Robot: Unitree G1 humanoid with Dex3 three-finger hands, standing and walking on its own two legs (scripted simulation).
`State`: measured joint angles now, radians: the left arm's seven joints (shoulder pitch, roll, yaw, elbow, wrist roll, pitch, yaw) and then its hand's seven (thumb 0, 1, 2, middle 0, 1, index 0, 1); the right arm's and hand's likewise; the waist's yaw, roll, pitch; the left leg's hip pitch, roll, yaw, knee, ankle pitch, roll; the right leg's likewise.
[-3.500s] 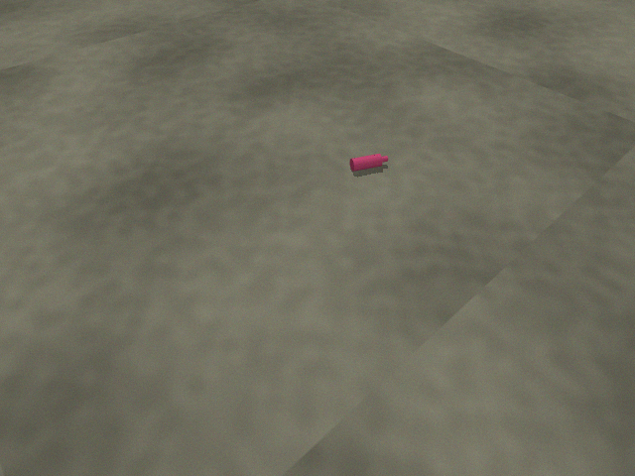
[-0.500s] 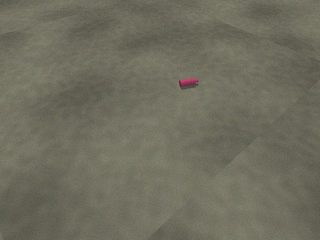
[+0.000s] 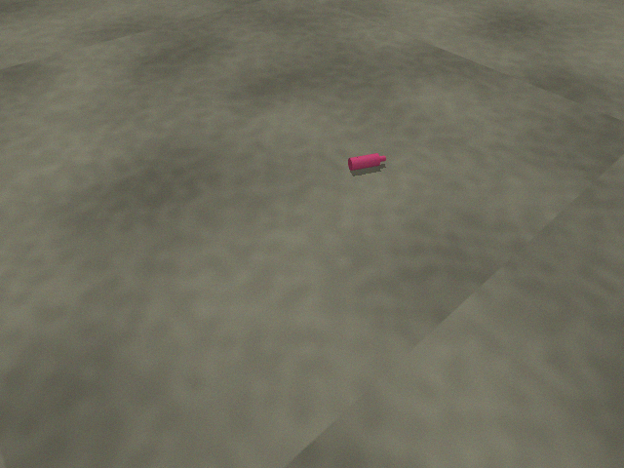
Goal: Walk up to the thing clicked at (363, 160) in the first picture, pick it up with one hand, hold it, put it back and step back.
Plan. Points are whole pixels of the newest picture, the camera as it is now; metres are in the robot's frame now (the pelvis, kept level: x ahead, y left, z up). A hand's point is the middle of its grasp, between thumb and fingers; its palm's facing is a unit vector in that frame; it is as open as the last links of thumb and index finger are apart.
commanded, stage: stand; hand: left
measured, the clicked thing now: (367, 161) +1.67 -0.30 -0.75
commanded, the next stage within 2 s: walk up in 0.22 s
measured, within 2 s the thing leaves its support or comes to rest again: neither
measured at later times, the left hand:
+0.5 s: hand out of the picture +0.14 +0.24 -0.14, palm faces +0.02 -0.93 -0.36, open 7.4 cm
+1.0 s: hand (245, 447) +0.21 +0.11 -0.19, palm faces +0.18 -0.94 -0.29, open 7.4 cm
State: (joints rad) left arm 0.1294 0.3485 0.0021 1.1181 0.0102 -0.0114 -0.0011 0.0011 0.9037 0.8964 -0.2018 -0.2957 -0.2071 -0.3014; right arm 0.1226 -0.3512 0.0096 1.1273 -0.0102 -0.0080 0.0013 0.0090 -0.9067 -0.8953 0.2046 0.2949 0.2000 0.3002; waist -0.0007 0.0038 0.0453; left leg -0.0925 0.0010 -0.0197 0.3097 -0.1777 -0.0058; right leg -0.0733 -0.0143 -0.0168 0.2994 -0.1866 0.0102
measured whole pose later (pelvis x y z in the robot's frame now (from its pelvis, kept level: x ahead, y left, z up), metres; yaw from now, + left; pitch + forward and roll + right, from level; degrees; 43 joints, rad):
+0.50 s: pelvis +0.04 -0.06 -0.01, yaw +1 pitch -2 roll +2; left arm 0.14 0.49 0.14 0.97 0.05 0.04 -0.14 0.00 0.91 0.90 -0.20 -0.30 -0.20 -0.30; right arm 0.35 -0.42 -0.10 1.04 -0.05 -0.07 0.01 0.01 -0.90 -0.89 0.21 0.30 0.21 0.30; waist 0.00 -0.07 0.02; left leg -0.07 0.05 -0.06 0.40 -0.31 -0.02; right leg -0.44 -0.10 0.06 0.76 -0.40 0.00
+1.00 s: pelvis +0.26 -0.16 -0.03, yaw +9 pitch -2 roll +0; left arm 0.33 0.45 0.10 0.92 0.03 -0.01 -0.10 0.00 0.90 0.90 -0.20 -0.30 -0.21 -0.30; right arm 0.23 -0.41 -0.07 0.90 -0.02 -0.09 0.03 0.01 -0.90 -0.90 0.21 0.30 0.20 0.30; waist 0.09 -0.09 0.08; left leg -0.41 0.04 0.07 0.61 -0.16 0.02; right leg -0.06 0.00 -0.16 0.60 -0.50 -0.06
